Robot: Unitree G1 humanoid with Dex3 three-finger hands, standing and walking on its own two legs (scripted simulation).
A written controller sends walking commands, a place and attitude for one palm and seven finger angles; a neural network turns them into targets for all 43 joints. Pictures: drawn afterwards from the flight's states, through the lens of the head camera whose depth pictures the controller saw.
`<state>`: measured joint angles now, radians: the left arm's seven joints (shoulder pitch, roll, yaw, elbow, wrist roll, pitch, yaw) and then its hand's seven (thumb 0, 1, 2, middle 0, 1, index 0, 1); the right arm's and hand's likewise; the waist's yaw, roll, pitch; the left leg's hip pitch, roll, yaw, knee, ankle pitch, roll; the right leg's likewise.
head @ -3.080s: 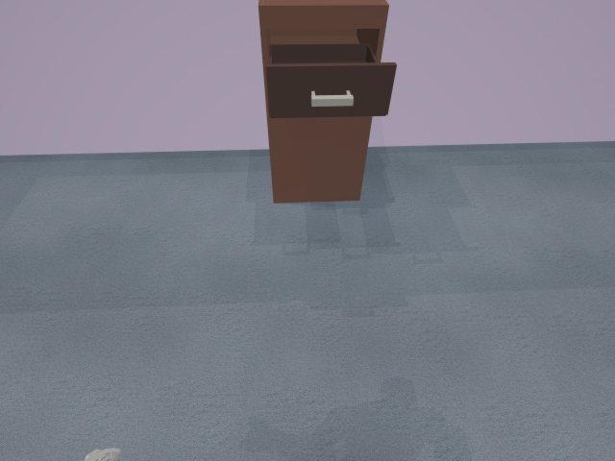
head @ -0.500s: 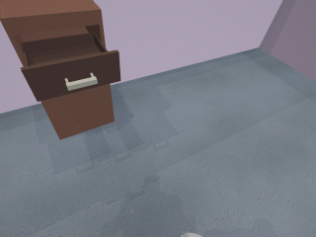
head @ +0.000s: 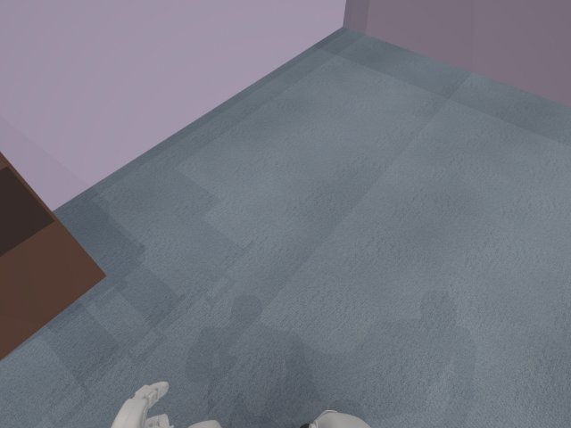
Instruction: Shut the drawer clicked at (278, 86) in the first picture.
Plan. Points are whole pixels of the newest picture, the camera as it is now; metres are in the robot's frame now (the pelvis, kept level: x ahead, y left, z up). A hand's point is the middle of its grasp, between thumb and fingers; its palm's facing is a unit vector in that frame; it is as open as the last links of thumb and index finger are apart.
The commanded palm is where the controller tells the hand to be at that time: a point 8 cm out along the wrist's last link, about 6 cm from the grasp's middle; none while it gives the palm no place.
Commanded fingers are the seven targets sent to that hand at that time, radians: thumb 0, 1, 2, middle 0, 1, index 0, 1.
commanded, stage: walk to a spot facing it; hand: left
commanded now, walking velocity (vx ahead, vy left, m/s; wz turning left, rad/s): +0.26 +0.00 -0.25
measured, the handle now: out of the picture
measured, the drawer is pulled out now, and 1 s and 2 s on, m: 0.29 0.29 0.29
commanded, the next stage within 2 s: turn to face it in 0.02 s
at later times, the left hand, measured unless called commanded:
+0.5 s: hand out of the picture +0.12 +0.22 -0.17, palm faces +0.16 -0.97 -0.16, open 7.4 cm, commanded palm none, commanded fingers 0.00 0.90 0.90 -0.20 -0.30 -0.20 -0.30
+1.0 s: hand (144, 393) +0.19 +0.22 -0.12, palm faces +0.36 -0.88 -0.29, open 7.4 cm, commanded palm none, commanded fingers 0.00 0.90 0.90 -0.20 -0.30 -0.20 -0.30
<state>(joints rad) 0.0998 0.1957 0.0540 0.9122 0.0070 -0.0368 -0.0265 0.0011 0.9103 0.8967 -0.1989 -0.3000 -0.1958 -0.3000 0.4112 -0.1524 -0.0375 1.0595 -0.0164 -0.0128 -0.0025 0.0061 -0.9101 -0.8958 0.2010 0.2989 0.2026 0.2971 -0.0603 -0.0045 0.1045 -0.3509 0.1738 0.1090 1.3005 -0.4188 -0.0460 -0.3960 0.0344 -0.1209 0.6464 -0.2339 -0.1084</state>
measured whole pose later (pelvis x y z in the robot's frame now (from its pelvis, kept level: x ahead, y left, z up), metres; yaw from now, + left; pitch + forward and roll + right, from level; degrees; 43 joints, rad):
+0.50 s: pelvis +0.14 +0.05 +0.01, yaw +4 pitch -2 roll -2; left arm 0.30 0.18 0.04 1.06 0.01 0.01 0.02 0.00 0.91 0.90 -0.20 -0.30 -0.20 -0.30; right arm 0.17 -0.15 -0.01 0.98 -0.02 0.00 0.00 0.00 -0.91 -0.90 0.20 0.30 0.20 0.30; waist 0.03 -0.04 0.05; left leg -0.33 0.00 0.06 0.57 -0.22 0.07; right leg -0.33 -0.02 -0.07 0.99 -0.53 0.03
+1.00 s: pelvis +0.15 -0.01 +0.02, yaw +21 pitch -1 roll +1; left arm 0.18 0.19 0.05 0.87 0.02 0.02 0.03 0.00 0.91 0.90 -0.20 -0.30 -0.20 -0.30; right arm 0.25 -0.26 -0.10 0.94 -0.02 0.07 0.02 0.00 -0.91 -0.90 0.20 0.30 0.20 0.30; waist -0.04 0.04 0.03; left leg -0.52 -0.04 -0.04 1.03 -0.41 -0.04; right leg -0.21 -0.05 -0.06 0.53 -0.31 0.00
